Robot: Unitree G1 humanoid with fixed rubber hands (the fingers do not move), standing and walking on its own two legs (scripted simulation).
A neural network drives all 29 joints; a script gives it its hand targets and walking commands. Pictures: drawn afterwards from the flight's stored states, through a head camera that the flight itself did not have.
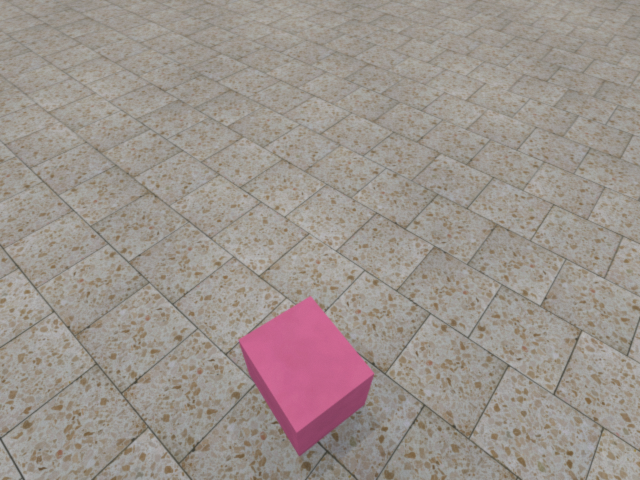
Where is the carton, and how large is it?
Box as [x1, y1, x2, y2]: [239, 296, 373, 455]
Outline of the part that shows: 310,296 239,339 239,343 249,374 299,455 364,404 373,376 373,372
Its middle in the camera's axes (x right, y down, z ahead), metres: -0.04 +0.41 +1.14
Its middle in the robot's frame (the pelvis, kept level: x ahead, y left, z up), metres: +0.49 +0.04 -0.65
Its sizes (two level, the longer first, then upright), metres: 0.294 0.247 0.253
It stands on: the floor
